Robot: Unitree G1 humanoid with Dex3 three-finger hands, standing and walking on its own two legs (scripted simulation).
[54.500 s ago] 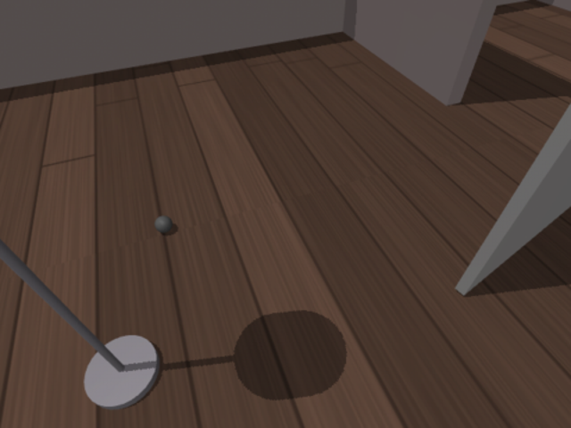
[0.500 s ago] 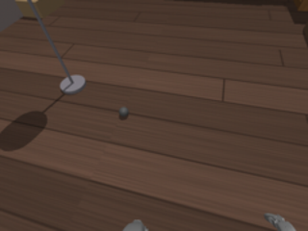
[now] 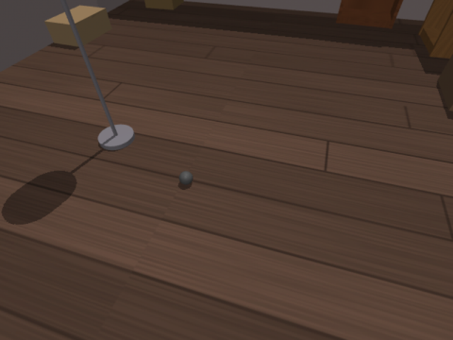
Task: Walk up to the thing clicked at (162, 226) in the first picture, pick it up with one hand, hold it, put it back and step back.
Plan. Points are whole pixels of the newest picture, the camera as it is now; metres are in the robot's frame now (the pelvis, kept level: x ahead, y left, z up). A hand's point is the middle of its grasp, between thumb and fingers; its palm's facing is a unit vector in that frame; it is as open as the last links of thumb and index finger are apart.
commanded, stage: step back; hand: left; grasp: from above
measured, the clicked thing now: (185, 177) +1.15 +0.24 -0.72
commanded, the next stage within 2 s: stand in 0.60 s
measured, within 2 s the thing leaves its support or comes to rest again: neither
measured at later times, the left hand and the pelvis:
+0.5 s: hand out of the picture +0.13 +0.29 -0.15, palm faces +0.01 -0.93 -0.36, open 7.4 cm; pelvis +0.05 +0.02 +0.00, yaw -1 degrees
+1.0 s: hand out of the picture +0.13 +0.28 -0.14, palm faces -0.03 -0.94 -0.33, open 7.4 cm; pelvis +0.05 +0.03 +0.02, yaw +0 degrees
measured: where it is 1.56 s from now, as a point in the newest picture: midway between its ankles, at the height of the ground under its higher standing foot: outside the picture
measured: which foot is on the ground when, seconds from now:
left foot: down 0.00-0.04, up 0.06-0.26, down 0.28-1.00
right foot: down 0.00-1.00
